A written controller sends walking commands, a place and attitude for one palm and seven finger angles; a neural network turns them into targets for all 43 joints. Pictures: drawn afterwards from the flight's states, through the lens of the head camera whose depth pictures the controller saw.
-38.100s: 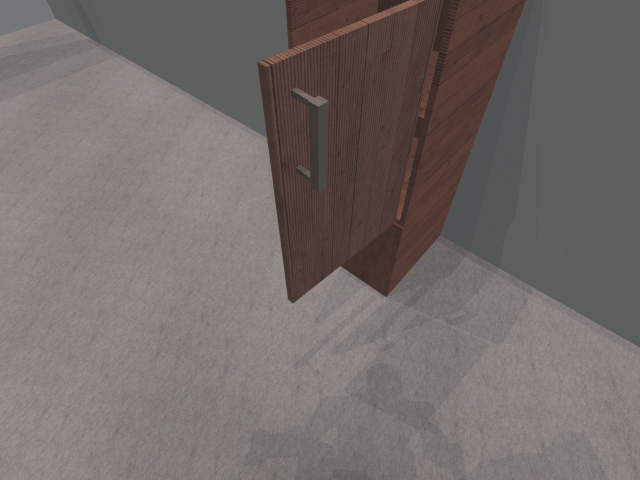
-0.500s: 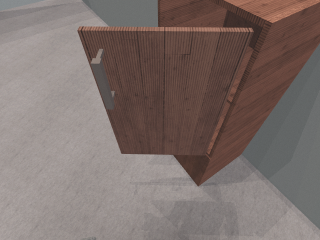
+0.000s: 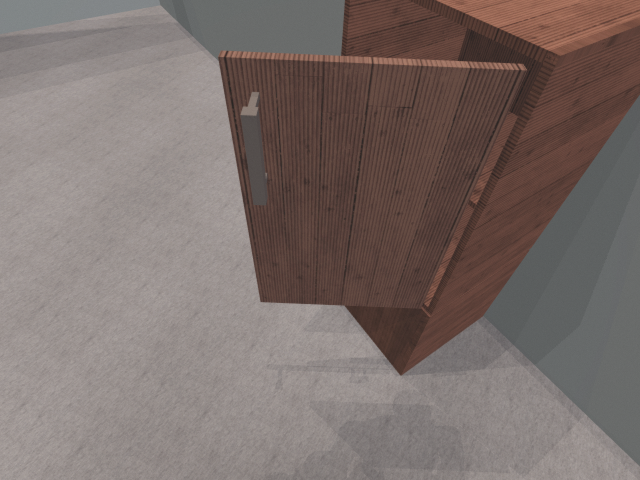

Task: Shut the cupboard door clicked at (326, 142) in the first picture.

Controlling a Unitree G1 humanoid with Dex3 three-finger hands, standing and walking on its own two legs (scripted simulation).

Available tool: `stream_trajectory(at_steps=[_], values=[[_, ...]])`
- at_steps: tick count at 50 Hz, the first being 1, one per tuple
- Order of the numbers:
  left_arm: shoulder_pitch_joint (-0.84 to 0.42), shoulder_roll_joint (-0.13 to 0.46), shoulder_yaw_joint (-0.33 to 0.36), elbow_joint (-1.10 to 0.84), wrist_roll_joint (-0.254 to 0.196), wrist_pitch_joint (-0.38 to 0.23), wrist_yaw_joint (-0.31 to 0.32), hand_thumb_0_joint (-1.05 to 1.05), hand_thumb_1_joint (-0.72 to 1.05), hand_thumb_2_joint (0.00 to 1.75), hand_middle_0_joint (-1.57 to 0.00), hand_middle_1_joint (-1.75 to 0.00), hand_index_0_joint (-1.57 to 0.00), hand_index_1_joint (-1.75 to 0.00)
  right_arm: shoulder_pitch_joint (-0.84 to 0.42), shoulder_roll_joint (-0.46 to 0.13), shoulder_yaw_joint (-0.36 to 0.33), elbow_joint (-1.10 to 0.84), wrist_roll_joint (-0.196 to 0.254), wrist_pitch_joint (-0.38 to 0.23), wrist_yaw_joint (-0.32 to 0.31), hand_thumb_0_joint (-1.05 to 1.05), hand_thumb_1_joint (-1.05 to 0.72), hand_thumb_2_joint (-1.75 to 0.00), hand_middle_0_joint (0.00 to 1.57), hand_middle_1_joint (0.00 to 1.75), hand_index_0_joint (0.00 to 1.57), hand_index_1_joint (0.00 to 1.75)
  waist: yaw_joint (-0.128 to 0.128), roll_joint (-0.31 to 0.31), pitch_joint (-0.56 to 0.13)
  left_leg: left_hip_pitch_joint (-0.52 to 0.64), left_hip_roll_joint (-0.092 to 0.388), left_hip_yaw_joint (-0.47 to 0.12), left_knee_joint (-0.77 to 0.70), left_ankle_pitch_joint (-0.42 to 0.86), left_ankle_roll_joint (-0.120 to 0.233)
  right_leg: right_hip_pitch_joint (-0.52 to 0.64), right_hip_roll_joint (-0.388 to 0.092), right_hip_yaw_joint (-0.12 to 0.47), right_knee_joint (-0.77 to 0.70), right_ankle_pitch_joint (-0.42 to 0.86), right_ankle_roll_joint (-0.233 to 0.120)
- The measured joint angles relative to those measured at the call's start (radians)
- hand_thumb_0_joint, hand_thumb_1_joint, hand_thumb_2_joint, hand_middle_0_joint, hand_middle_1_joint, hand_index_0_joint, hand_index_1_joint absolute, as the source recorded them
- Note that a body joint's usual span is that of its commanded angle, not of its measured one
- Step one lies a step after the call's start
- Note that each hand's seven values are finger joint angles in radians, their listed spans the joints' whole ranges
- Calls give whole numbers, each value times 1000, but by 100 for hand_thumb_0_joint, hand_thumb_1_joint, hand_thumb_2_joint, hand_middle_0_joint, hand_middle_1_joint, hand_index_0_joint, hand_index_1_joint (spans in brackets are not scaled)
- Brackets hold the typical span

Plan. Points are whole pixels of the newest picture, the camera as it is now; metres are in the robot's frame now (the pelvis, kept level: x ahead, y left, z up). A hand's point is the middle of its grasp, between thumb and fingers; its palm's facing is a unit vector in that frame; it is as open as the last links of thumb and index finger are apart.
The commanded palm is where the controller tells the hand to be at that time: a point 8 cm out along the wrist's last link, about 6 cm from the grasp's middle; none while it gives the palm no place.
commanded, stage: come to a stop and stand still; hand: left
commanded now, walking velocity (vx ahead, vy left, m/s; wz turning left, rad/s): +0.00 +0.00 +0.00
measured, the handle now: (257, 151) +0.52 +0.14 +0.13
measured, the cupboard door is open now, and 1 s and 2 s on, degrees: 54 54 54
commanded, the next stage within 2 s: look again from close up in 0.60 s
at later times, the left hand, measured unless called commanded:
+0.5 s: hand out of the picture -0.05 +0.13 -0.18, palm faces +0.04 -0.99 -0.13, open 7.3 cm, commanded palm none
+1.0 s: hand out of the picture +0.01 +0.19 -0.18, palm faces +0.06 -0.97 -0.23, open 7.4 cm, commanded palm none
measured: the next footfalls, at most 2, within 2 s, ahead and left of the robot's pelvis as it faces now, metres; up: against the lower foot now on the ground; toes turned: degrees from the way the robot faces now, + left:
none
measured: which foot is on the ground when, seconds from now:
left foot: down 0.00-1.00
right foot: down 0.00-1.00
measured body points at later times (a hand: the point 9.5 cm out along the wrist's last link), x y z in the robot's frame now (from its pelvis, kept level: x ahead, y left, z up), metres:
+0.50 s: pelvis -0.03 -0.02 +0.01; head -0.02 -0.01 +0.46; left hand -0.05 +0.18 -0.16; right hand -0.09 -0.23 -0.15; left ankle +0.03 +0.09 -0.74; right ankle -0.05 -0.12 -0.74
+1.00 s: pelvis -0.01 +0.00 -0.01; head -0.02 +0.01 +0.44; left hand +0.01 +0.24 -0.16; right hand +0.06 -0.25 -0.14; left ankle +0.03 +0.09 -0.74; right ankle -0.05 -0.12 -0.74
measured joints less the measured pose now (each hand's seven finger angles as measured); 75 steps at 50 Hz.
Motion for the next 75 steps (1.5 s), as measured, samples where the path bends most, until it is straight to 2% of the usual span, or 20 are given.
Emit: stream_trajectory(at_steps=[5, 16, 25, 35, 40, 49, 57, 65, 71, 75], values=[[19, -52, -27, 40, -2, -20, -2, 1, 91, 90, -20, -30, -20, -30, 19, -29, -8, 41, 3, -2, 5, 0, -93, -89, 20, 30, 20, 30, -30, 54, 1, 26, 17, -13, -47, 40, -10, 19, 20, -11, -36, 42, -5], [37, -75, -37, 66, -6, -26, 0, 1, 92, 90, -20, -30, -20, -30, 131, -6, 10, 133, -5, 13, 6, 0, -91, -89, 20, 30, 20, 30, -46, 12, -8, 49, 39, -27, -78, 74, -31, 39, 45, -22, -60, 69, -27], [50, -88, -32, 74, -11, -30, -1, 1, 91, 90, -20, -30, -20, -30, 180, 22, 12, 153, -8, 12, -1, 0, -91, -89, 19, 30, 20, 30, -50, 14, 6, 22, 46, -38, -65, 76, -35, 20, 53, -32, -57, 74, -33], [54, -93, -30, 80, -11, -36, 5, 0, 91, 90, -20, -30, -20, -30, 145, 54, 16, 138, -5, -1, -4, 0, -91, -89, 20, 30, 20, 30, -41, 15, 14, 17, 42, -40, -61, 67, -33, 18, 49, -35, -57, 66, -31], [60, -71, -50, 10, 0, -56, 8, 0, 91, 90, -20, -30, -20, -30, 113, 22, 4, 63, -17, -17, 7, 1, -91, -89, 20, 30, 20, 30, -45, 40, 17, -50, 43, -66, 43, 20, -29, -16, 51, -61, -3, 34, -29], [43, -11, -32, -62, 3, -55, 18, 1, 91, 90, -20, -30, -20, -30, 28, -49, -13, -9, -12, -26, 6, 1, -91, -89, 20, 30, 20, 30, -22, 29, -22, -43, 33, -46, 114, -38, -9, -13, 35, -43, 68, -18, -13], [0, 48, -28, -100, 6, -47, 6, 0, 91, 90, -20, -30, -20, -30, -47, -84, -5, -42, -12, -27, 16, 0, -91, -89, 20, 30, 20, 30, -10, 16, -21, -24, 25, -37, 84, -12, 5, 1, 27, -35, 44, 8, 1], [-7, 84, -32, -91, 8, -40, -9, 1, 91, 90, -20, -30, -20, -30, -60, -112, 2, -34, -12, -20, 29, 0, -90, -89, 20, 30, 20, 30, -9, 15, -15, -13, 12, -33, 16, 42, 19, 5, 15, -33, -7, 56, 15], [16, 89, -33, -63, 8, -32, -7, 1, 91, 90, -20, -30, -20, -30, -33, -113, 4, -5, -13, -10, 30, 0, -90, -89, 20, 30, 20, 30, -14, 11, -15, -9, 0, -31, -28, 76, 24, -1, 4, -33, -30, 79, 23], [60, 63, -35, -38, 13, -13, -9, 0, 91, 90, -20, -30, -20, -30, 4, -84, 6, 19, -15, 7, 28, 0, -90, -89, 20, 30, 20, 30, -17, 6, -27, -9, -3, -25, -36, 73, 25, -16, -2, -33, -2, 32, 7]])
